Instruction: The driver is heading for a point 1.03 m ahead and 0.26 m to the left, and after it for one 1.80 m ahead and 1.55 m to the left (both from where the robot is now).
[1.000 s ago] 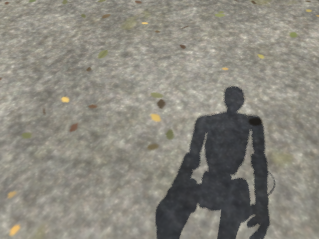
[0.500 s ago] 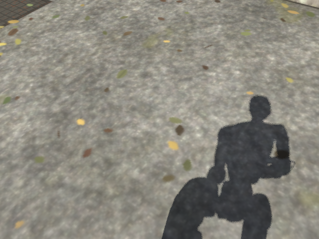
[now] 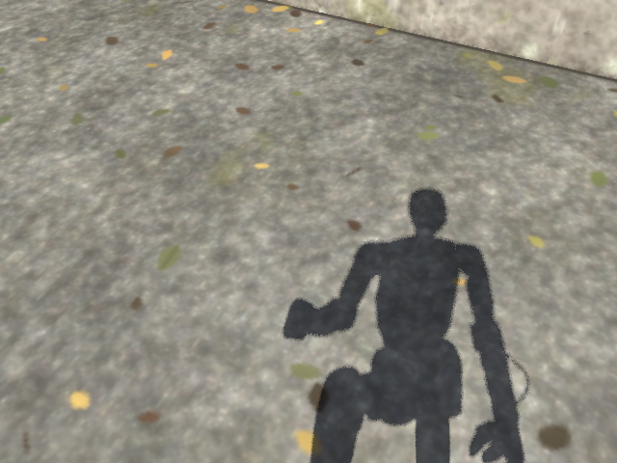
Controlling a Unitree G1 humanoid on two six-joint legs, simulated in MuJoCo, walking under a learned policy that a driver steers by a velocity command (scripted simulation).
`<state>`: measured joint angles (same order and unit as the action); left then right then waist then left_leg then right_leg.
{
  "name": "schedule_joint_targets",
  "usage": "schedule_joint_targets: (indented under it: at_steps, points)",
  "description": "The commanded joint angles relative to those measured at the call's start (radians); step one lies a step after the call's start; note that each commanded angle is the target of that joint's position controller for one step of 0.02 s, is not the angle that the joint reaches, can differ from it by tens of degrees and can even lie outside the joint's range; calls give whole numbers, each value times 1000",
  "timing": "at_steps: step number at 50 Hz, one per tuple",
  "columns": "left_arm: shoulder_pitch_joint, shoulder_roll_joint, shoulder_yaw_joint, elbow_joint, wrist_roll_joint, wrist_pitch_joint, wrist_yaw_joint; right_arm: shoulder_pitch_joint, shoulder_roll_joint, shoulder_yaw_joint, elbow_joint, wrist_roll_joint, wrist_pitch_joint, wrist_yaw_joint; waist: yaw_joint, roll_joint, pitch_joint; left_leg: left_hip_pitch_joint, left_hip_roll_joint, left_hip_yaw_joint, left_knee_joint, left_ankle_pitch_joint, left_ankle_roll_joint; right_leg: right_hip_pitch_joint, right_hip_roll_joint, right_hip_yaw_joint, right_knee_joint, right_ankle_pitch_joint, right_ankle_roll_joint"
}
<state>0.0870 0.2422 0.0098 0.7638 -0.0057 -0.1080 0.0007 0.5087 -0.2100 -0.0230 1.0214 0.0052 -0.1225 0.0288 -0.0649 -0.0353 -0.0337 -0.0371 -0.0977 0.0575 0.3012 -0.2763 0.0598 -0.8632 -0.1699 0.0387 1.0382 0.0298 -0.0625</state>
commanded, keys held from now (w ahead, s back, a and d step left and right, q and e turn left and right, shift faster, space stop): w+shift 0.38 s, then w+q+shift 0.62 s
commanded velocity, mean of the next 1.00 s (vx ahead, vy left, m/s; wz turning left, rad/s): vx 1.00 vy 0.00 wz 0.40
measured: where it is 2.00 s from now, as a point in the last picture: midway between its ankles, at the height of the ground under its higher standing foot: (88, 170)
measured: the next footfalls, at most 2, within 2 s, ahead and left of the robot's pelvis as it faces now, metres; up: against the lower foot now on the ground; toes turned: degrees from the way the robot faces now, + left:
right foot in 0.20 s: +0.44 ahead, -0.13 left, +0.00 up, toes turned -1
left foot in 0.72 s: +0.89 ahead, +0.08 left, +0.00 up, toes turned +13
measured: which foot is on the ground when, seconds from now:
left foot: down 0.00-0.22, up 0.24-0.70, down 0.72-1.00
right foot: up 0.00-0.18, down 0.20-0.70, up 0.72-1.00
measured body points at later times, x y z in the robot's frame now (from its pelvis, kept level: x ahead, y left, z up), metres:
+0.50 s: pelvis +0.46 -0.05 +0.00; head +0.46 -0.05 +0.45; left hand +0.40 +0.20 -0.14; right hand +0.66 -0.29 -0.09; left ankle +0.62 +0.13 -0.64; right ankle +0.40 -0.13 -0.74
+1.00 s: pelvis +0.92 +0.06 +0.00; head +0.93 +0.08 +0.45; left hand +1.07 +0.36 -0.04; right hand +1.02 -0.18 -0.12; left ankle +0.85 +0.07 -0.74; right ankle +1.18 -0.07 -0.66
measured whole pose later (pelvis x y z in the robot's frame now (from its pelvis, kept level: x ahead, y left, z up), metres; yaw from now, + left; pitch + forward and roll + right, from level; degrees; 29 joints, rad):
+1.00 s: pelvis +0.92 +0.06 +0.00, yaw +26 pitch +0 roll -1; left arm 0.01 0.25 0.01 0.58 0.03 -0.15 0.01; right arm 0.47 -0.21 -0.05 0.80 0.03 -0.07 0.01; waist -0.08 -0.03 0.02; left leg -0.10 -0.20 -0.19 0.39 -0.26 0.16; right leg -0.72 -0.10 0.17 0.84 -0.07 0.02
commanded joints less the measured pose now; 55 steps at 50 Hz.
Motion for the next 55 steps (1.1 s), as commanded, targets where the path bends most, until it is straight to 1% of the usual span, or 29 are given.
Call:
schedule_joint_targets:
  at_steps: [1,5,7,9,10,11,12,13,14,15,16,17,19,22,27,30,33,34,35,36,37,38,39,40,41,44,48,50,55]
  points:
    - [-91,29,-2,-66,-5,-19,-14,-66,-134,-12,-90,16,-32,-23,31,20,169,-266,227,-125,-259,159,145,186,25,-51,-261,236,14]
    - [-240,36,-1,-127,-26,-34,-53,26,-167,-15,-66,19,-1,-36,-13,35,223,26,294,-97,-251,277,129,151,78,-69,-514,202,1]
    - [-216,70,14,-144,-28,-38,-65,19,-194,-21,-70,1,20,-37,27,87,175,171,327,-84,-139,649,111,196,136,-104,-542,78,-27]
    - [-8,150,51,-115,-43,-26,-54,-3,-228,-30,-69,-38,45,-36,156,187,11,262,338,-72,140,1137,94,408,207,-136,-480,-75,-76]
    - [235,197,74,-52,-46,-14,-41,-61,-223,-26,-86,-47,55,-36,284,204,-113,125,306,-35,430,1175,67,713,199,-125,-465,-88,-106]
    - [447,281,94,6,-17,-1,-25,-36,-143,-6,-130,-50,45,-32,299,33,-295,-235,222,-34,830,823,52,1137,-13,177,-423,-334,-171]
    - [490,287,100,26,-10,-11,-39,101,19,39,-115,2,1,-9,196,-338,-481,-583,15,-164,1186,-100,9,1425,-214,779,-655,-780,-329]
    - [468,177,77,47,-1,-13,-35,-5,-117,10,-137,47,-31,-9,231,-249,-380,-703,81,-248,1222,-114,65,1383,-170,840,-782,-839,-254]
    - [406,126,64,47,8,-14,-33,-163,-153,2,-189,75,-43,-10,222,-157,-199,-756,124,-212,1223,-95,80,1230,-146,637,-770,-668,-216]
    - [330,113,58,48,20,-22,-42,-244,-125,11,-224,57,-49,-14,173,33,-98,-733,163,-195,1151,-47,83,1036,-113,521,-794,-494,-196]
    - [267,79,48,45,29,-32,-49,-265,-113,5,-231,36,-41,-16,119,75,-49,-681,205,-194,1074,3,81,890,-74,423,-809,-400,-188]
    - [224,51,38,47,37,-34,-52,-224,-94,6,-228,30,-23,-10,64,45,-21,-629,234,-199,1047,26,74,783,-49,369,-830,-381,-191]
    - [202,37,33,64,7,-32,-55,-196,-66,8,-220,24,11,-11,16,18,46,-622,267,-179,981,23,48,661,-25,279,-887,-360,-195]
    - [224,95,46,87,10,-42,-39,-287,-79,11,-246,22,35,-22,33,20,139,-742,283,-176,858,185,9,617,-20,112,-944,-188,-163]
    - [328,106,37,115,17,-56,-8,-485,-78,6,-316,22,16,1,114,38,170,-675,200,-72,504,580,23,659,30,-139,-990,-6,-61]
    - [369,123,32,126,23,-38,5,-546,-89,-5,-350,39,11,31,124,24,172,-674,127,-6,369,572,55,860,26,-215,-964,230,3]
    - [350,212,52,104,41,0,31,-526,-147,-30,-385,38,6,59,61,-78,105,-569,31,112,344,404,88,1037,-33,-251,-747,902,40]
    - [326,237,62,90,51,19,44,-418,-179,-49,-372,43,16,58,-12,-121,39,-462,-3,135,378,302,104,1054,-51,-251,-578,1097,37]
    - [257,259,69,65,57,33,46,-169,-242,-79,-313,42,34,50,-137,-146,-72,-227,-6,98,408,241,140,997,-65,-236,-313,1188,23]
    - [187,257,71,34,45,29,44,67,-300,-107,-255,35,52,32,-244,-81,-152,97,30,-22,338,237,168,777,-4,-235,49,994,35]
    - [310,27,12,7,62,-10,9,33,-325,-105,-236,29,64,20,-51,360,-131,362,183,-349,374,47,277,294,193,-145,456,-469,61]
    - [315,36,-7,-67,-17,-68,-16,1,-273,-91,-285,-1,50,16,-18,392,-298,500,352,-943,67,-431,441,41,275,77,642,-576,30]
    - [151,137,13,-98,-36,-100,-18,28,-206,-85,-280,-5,36,11,-88,202,-193,424,326,-947,-63,-413,344,10,209,127,557,-455,-30]
    - [83,128,14,-137,-36,-108,-14,-17,-177,-73,-281,-10,23,21,-30,35,-94,270,299,-864,-74,-310,298,28,177,119,452,-377,-48]
    - [83,106,11,-135,-10,-107,-8,-88,-170,-71,-300,-7,12,30,35,-66,-43,106,271,-803,-73,-209,298,87,150,125,380,-345,-37]
    - [146,116,29,-135,18,-63,0,-207,-154,-64,-334,12,17,12,135,-39,49,-175,153,-593,-103,-8,287,205,90,110,209,-329,36]
    - [-90,69,16,-241,46,-47,14,-160,-153,-59,-324,31,27,-31,58,25,142,-424,52,-424,-95,208,242,324,121,10,-187,-68,104]
    - [-169,42,15,-275,31,-48,11,-123,-165,-64,-310,32,37,-36,5,76,119,-461,24,-411,-73,190,190,446,176,-14,-379,83,112]
    - [-213,140,69,-316,-32,-62,9,-88,-164,-78,-277,50,47,-47,-9,142,75,-173,88,-558,84,213,139,506,202,69,-604,46,108]
Velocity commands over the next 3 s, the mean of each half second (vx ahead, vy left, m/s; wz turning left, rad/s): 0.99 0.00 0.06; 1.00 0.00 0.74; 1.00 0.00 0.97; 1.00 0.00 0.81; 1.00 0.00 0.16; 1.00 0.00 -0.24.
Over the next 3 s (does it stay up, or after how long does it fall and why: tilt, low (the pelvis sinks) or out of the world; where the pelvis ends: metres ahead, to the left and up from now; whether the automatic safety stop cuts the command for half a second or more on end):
stays up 1.69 1.57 -0.03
